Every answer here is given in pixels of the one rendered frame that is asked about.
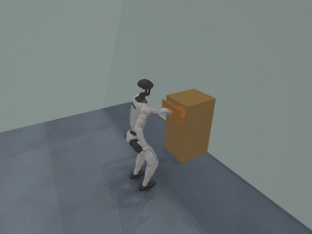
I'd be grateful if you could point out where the drawer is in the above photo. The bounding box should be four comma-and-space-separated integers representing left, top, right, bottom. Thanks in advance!
162, 99, 186, 125

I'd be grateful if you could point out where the robot right upper arm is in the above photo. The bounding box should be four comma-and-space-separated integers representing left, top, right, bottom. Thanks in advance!
134, 103, 151, 133

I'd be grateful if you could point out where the robot left forearm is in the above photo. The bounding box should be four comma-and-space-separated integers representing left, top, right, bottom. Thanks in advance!
149, 106, 162, 115

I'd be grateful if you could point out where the cabinet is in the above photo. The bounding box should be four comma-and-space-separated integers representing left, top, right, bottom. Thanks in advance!
165, 89, 215, 164

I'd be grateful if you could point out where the left robot hand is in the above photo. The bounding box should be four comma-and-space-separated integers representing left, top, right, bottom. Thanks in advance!
161, 107, 172, 116

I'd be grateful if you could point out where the right robot hand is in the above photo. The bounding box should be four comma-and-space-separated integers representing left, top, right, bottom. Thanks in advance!
144, 151, 156, 168

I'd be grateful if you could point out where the robot right forearm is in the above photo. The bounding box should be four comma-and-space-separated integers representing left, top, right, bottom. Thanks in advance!
136, 128, 150, 153

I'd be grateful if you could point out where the left robot foot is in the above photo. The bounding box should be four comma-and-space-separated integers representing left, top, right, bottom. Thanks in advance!
130, 170, 145, 179

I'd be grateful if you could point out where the robot right shin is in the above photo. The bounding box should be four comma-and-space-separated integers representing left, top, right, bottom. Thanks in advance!
142, 161, 159, 186

